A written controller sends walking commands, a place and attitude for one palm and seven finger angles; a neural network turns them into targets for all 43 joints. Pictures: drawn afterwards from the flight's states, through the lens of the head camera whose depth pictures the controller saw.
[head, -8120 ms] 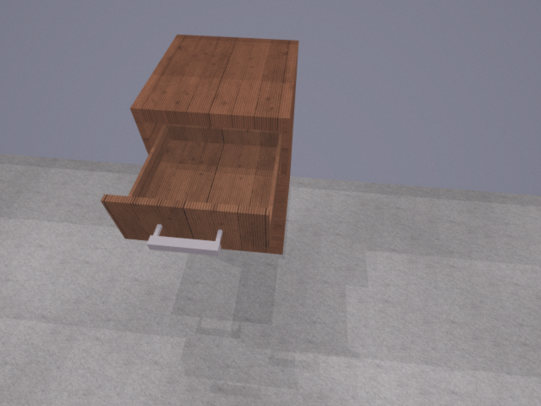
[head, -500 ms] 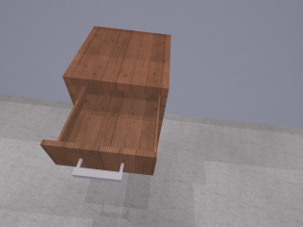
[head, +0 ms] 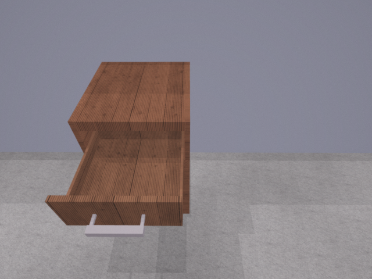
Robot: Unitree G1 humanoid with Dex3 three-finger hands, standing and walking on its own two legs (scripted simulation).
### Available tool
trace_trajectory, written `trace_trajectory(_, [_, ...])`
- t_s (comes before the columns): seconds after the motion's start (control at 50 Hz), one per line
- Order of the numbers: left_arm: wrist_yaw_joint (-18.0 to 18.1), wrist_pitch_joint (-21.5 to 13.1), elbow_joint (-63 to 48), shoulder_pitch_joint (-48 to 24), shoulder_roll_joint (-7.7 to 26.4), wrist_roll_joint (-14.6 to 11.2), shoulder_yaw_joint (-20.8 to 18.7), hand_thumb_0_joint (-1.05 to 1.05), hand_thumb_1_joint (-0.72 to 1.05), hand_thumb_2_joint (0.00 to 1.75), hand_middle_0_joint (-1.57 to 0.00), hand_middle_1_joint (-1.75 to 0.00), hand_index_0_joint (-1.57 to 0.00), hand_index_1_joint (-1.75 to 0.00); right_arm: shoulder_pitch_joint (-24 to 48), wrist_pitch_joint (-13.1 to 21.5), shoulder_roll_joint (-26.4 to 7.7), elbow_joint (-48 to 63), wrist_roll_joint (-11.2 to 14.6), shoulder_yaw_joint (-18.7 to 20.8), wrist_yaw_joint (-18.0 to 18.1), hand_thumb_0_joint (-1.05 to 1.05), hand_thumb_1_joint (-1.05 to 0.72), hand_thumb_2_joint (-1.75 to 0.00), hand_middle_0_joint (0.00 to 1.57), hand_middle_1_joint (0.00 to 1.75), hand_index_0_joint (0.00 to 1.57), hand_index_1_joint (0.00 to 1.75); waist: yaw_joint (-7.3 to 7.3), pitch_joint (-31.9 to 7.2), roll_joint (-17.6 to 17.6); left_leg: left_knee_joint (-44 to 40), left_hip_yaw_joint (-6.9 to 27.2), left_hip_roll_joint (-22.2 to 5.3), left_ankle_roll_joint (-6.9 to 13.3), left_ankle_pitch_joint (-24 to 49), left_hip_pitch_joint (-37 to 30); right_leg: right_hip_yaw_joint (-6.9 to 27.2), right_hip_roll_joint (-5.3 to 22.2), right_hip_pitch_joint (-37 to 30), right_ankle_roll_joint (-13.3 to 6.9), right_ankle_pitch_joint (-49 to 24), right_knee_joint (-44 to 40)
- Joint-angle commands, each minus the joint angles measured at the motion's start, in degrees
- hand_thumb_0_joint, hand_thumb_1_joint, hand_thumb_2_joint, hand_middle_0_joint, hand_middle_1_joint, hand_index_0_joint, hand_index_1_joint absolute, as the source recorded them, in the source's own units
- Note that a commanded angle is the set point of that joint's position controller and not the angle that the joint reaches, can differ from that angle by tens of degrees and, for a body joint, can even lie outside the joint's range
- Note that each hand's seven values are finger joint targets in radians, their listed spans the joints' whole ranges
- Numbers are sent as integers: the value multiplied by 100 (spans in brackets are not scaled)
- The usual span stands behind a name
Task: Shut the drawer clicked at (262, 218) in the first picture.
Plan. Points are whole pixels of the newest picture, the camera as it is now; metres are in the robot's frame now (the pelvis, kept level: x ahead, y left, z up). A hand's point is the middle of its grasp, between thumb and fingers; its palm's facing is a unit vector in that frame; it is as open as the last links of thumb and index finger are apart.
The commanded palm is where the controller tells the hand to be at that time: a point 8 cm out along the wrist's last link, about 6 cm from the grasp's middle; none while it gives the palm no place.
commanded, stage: come to a stop and stand still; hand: left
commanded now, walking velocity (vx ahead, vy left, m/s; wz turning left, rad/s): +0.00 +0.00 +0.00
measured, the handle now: (117, 224) +0.32 +0.22 -0.18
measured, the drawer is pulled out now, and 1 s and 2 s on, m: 0.29 0.29 0.29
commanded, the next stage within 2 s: look again from close up in 1.52 s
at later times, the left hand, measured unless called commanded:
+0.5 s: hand out of the picture +0.06 +0.19 -0.18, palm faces +0.01 -0.97 -0.23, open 7.3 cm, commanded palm none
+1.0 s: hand out of the picture +0.06 +0.22 -0.17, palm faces +0.00 -0.98 -0.21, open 7.4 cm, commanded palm none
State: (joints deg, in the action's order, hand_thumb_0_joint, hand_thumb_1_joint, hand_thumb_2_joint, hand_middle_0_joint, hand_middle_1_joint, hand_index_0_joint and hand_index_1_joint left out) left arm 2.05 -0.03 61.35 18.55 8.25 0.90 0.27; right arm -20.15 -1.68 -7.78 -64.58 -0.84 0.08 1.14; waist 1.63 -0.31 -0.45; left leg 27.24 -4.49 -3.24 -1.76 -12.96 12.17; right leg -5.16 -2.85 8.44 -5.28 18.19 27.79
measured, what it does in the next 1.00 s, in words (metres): shifts its weight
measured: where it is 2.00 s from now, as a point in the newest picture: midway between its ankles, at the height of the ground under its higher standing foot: outside the picture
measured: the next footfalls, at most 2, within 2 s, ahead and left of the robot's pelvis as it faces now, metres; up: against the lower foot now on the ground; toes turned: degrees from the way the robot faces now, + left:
none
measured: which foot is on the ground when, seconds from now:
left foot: down 0.00-1.00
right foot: down 0.00-1.00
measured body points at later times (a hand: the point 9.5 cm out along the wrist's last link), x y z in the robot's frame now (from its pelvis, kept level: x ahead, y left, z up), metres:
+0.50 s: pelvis +0.05 +0.01 +0.00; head +0.07 +0.01 +0.45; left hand +0.06 +0.24 -0.16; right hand +0.06 -0.22 -0.16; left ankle +0.01 +0.13 -0.74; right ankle -0.03 -0.05 -0.74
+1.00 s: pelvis +0.04 +0.05 +0.00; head +0.06 +0.05 +0.45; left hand +0.06 +0.28 -0.16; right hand +0.05 -0.18 -0.16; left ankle +0.01 +0.13 -0.74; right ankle -0.03 -0.05 -0.74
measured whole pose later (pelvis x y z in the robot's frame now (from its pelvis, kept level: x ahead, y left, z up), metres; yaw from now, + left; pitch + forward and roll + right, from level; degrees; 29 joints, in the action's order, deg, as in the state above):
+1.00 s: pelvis +0.04 +0.05 +0.00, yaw -1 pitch +0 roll +0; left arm 3.0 -0.3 60.8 16.2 9.5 0.5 0.7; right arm -14.3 0.3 -9.3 -64.3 -0.5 -0.7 1.5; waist -0.1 1.9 0.9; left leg 24.5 -3.9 2.4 3.0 -16.7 7.8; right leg -3.0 0.4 4.5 -0.8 19.5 24.1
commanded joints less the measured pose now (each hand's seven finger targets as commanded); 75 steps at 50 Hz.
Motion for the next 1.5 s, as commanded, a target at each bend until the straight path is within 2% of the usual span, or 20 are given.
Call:
trace_trajectory(0.0, [53,-107,-422,265,766,17,-74,0,90,90,-20,-30,-20,-30,173,132,-522,642,-130,182,-4,0,-90,-90,20,30,20,30,-137,1249,-333,35,514,-129,268,-1033,798,1319,852,1545,80,1287,-1118])
trace_trajectory(0.04, [76,-143,-448,242,857,3,-113,0,90,90,-20,-30,-20,-30,-79,66,-336,645,-70,176,-24,0,-90,-90,20,30,20,30,-33,823,336,845,278,86,197,-629,655,1904,1269,1429,66,1701,-1654])
trace_trajectory(0.06, [92,-144,-490,98,934,-3,-110,0,90,90,-20,-30,-20,-30,-225,44,-341,610,-68,163,-26,0,-90,-90,20,30,20,30,51,652,528,970,266,86,200,-606,647,1978,1340,1209,69,1564,-1660])
trace_trajectory(0.1, [107,-192,-467,97,777,-25,-133,0,90,90,-20,-30,-20,-30,-297,85,-348,559,-51,159,-14,0,-90,-90,20,30,20,30,28,391,523,1061,361,82,234,-398,748,1867,1323,807,57,870,-1531])
trace_trajectory(0.14, [109,-213,-434,66,712,-32,-138,0,90,90,-20,-30,-20,-30,-310,129,-354,503,-28,141,13,0,-90,-90,20,30,20,30,60,352,184,840,428,23,248,-191,589,1614,1255,689,3,150,-1308])
trace_trajectory(0.2, [129,-247,-338,203,569,-39,-113,0,90,90,-20,-30,-20,-30,-323,214,-326,360,-18,73,58,0,-90,-90,20,30,20,30,-14,291,-34,434,504,-52,353,407,306,1183,1001,362,249,-1793,-781])
trace_trajectory(0.26, [151,-255,-241,404,642,-47,-134,0,90,90,-20,-30,-20,-30,-225,251,-357,308,22,47,101,0,-90,-90,20,30,20,30,-123,1,17,427,384,-60,379,1024,240,938,1029,-281,467,-4237,-292])
trace_trajectory(0.32, [178,-248,-210,506,678,-52,-154,0,90,90,-20,-30,-20,-30,-129,228,-410,316,46,60,130,0,-90,-90,20,30,20,30,-136,-71,371,492,316,-17,386,844,257,895,1109,-537,540,-5133,-177])
trace_trajectory(0.34, [184,-229,-215,442,684,-50,-153,0,90,90,-20,-30,-20,-30,-88,212,-429,316,49,65,132,0,-90,-90,20,30,20,30,-105,-24,437,429,325,-20,390,757,238,876,1105,-534,524,-5073,-169])
trace_trajectory(0.38, [179,-207,-302,338,666,-39,-143,0,90,90,-20,-30,-20,-30,-53,223,-496,291,27,69,126,0,-90,-90,20,30,20,30,-88,-48,201,363,369,-76,433,1340,-19,796,1027,-380,509,-4759,-56])
trace_trajectory(0.44, [171,-185,-317,267,630,-37,-129,0,90,90,-20,-30,-20,-30,116,218,-554,279,24,81,126,0,-90,-90,20,30,20,30,-105,-8,153,293,478,-176,448,1605,-254,763,972,-184,428,-3919,-220])
trace_trajectory(0.48, [164,-170,-365,189,637,-25,-118,0,90,90,-20,-30,-20,-30,165,233,-635,291,7,78,113,0,-90,-90,20,30,20,30,-111,-3,15,249,568,-246,483,2181,-446,715,901,-87,359,-3513,-190])
trace_trajectory(0.54, [150,-161,-359,124,646,-31,-112,0,90,90,-20,-30,-20,-30,320,226,-703,328,8,84,109,0,-90,-90,20,30,20,30,-118,35,113,105,657,-263,479,2067,-515,725,886,-69,314,-3038,-331])
trace_trajectory(0.56, [140,-146,-387,61,657,-20,-100,0,90,90,-20,-30,-20,-30,338,237,-728,321,1,83,97,0,-90,-90,20,30,20,30,-123,127,-97,10,679,-290,490,2268,-545,725,855,11,294,-2826,-313])
trace_trajectory(0.62, [134,-141,-388,71,662,-28,-94,0,90,90,-20,-30,-20,-30,374,245,-768,332,-1,76,99,0,-90,-90,20,30,20,30,-146,59,-93,-100,774,-317,520,2265,-662,712,858,-16,279,-2334,-438])
trace_trajectory(0.74, [119,-137,-361,83,671,-30,-78,0,90,90,-20,-30,-20,-30,418,259,-802,318,-3,66,94,0,-90,-90,20,30,20,30,-164,125,78,-271,843,-299,540,2193,-730,720,893,-36,295,-2153,-539])
trace_trajectory(0.86, [111,-123,-298,95,684,-32,-62,0,90,90,-20,-30,-20,-30,327,281,-835,243,4,49,89,0,-90,-90,20,30,20,30,-167,163,25,-436,883,-306,561,2365,-820,674,886,-23,304,-1949,-538])
trace_trajectory(1.3, [104,-96,48,400,471,-29,0,0,90,90,-20,-30,-20,-30,-27,303,-655,-71,30,-16,90,0,-90,-90,20,30,20,30,-185,515,74,-789,956,-282,595,1281,-558,677,919,224,324,-1063,-762])
trace_trajectory(1.42, [108,-111,75,471,430,-28,4,0,90,90,-20,-30,-20,-30,-79,325,-606,-105,37,-17,97,0,-90,-90,20,30,20,30,-183,377,35,-733,924,-283,591,1408,-604,717,924,199,312,-1213,-748])
trace_trajectory(1.48, [108,-105,80,465,417,-22,8,0,90,90,-20,-30,-20,-30,-82,323,-600,-104,40,-19,96,0,-90,-90,20,30,20,30,-183,496,96,-752,926,-289,592,1378,-541,704,918,264,319,-1180,-755])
